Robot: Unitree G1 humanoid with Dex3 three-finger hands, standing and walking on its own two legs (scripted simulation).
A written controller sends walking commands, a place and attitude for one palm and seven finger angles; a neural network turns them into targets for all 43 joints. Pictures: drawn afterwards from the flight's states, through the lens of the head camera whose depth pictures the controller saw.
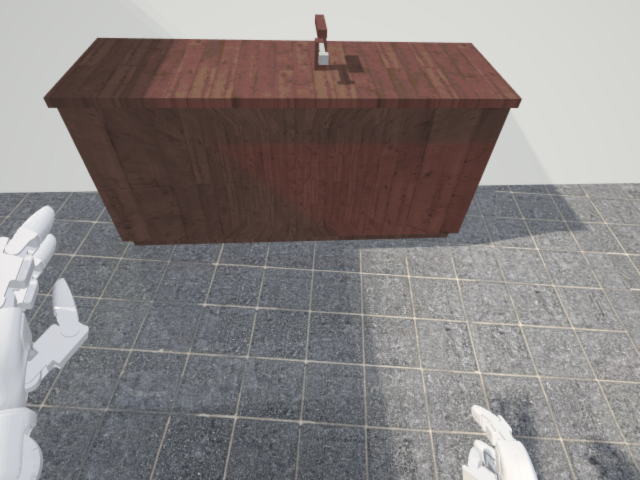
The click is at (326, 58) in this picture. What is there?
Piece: tap's lever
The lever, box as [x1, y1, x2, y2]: [318, 52, 328, 64]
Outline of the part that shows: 319,52 319,64 327,64 327,52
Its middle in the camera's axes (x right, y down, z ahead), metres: +0.01 -0.53 +1.15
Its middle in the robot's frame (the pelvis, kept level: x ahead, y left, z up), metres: +1.22 +0.07 +0.02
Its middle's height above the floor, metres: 0.79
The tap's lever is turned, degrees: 0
